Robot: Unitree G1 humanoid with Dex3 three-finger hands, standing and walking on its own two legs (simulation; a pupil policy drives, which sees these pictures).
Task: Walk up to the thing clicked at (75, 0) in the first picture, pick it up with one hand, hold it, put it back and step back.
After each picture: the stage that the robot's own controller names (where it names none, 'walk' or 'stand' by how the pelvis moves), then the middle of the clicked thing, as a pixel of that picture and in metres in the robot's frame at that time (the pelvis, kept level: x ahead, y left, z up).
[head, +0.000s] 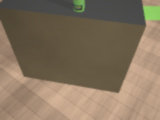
stand; (79, 0) +0.95 +0.04 +0.02
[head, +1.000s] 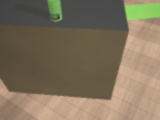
walk; (55, 9) +0.83 +0.20 +0.03
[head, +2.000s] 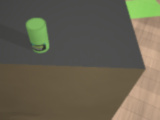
stand; (38, 36) +0.51 +0.20 +0.06
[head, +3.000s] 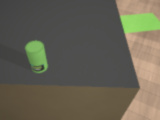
stand; (37, 57) +0.47 +0.19 +0.02
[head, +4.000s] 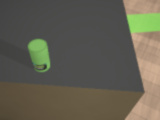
stand; (40, 56) +0.47 +0.18 +0.02
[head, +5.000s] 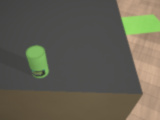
stand; (38, 62) +0.45 +0.19 +0.02
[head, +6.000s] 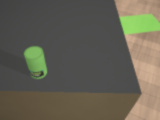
stand; (36, 63) +0.45 +0.19 +0.02
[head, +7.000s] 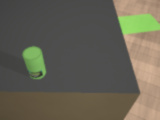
stand; (35, 63) +0.45 +0.20 +0.02
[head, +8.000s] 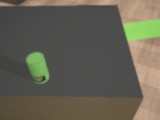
rise first; (38, 68) +0.43 +0.22 +0.02
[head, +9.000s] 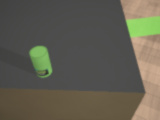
go down; (41, 62) +0.45 +0.21 +0.02
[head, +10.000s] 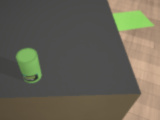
go down; (29, 66) +0.42 +0.19 +0.03
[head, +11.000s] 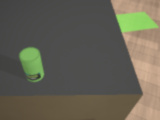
approach; (32, 65) +0.43 +0.19 +0.03
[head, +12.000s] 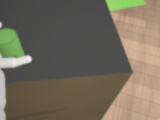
close; (10, 49) +0.45 +0.22 +0.06
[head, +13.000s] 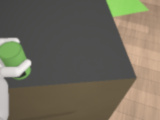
close; (15, 61) +0.41 +0.21 +0.07
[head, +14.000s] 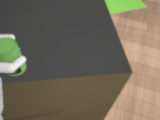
lift; (11, 57) +0.42 +0.22 +0.07
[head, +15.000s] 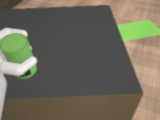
lift; (20, 57) +0.34 +0.18 +0.20
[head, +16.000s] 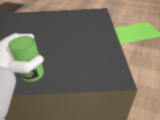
hold; (27, 59) +0.34 +0.17 +0.19
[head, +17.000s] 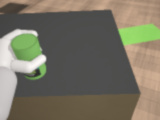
hold; (30, 57) +0.33 +0.16 +0.20
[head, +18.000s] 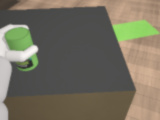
crouch; (22, 49) +0.38 +0.19 +0.18
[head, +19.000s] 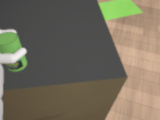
lower; (12, 52) +0.44 +0.21 +0.08
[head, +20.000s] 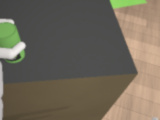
lower; (9, 43) +0.46 +0.22 +0.08
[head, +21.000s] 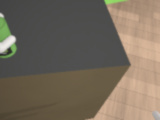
lower; (0, 38) +0.47 +0.23 +0.08
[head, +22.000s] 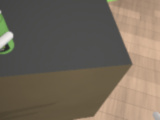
lower; out of the picture +0.48 +0.23 +0.08
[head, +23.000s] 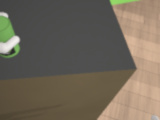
loosen; (3, 37) +0.47 +0.23 +0.08
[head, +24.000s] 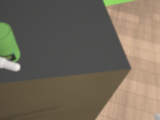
withdraw; (4, 44) +0.45 +0.21 +0.08
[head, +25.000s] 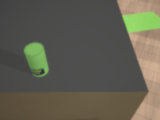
sink last; (37, 60) +0.44 +0.20 +0.05
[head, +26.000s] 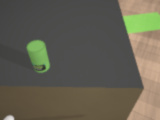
stand; (39, 56) +0.46 +0.21 +0.03
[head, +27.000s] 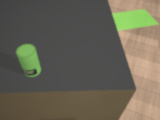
stand; (29, 61) +0.45 +0.22 +0.02
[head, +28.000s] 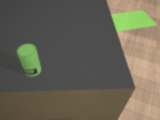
stand; (30, 60) +0.45 +0.22 +0.02
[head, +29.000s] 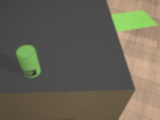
stand; (29, 61) +0.45 +0.22 +0.02
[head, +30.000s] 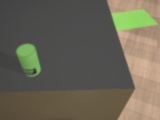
stand; (29, 60) +0.45 +0.22 +0.02
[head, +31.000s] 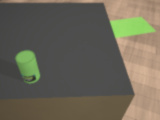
walk; (28, 67) +0.44 +0.21 +0.02
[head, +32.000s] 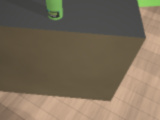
walk; (54, 4) +0.69 +0.14 +0.05
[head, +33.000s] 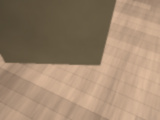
walk; out of the picture +1.08 +0.23 +0.04
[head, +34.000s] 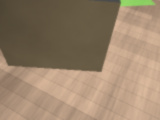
stand; out of the picture +1.10 +0.19 +0.03
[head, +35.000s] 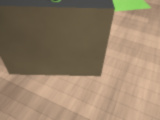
stand; out of the picture +1.11 +0.19 +0.01
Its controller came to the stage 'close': yes
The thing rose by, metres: 0.21
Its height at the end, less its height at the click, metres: +0.00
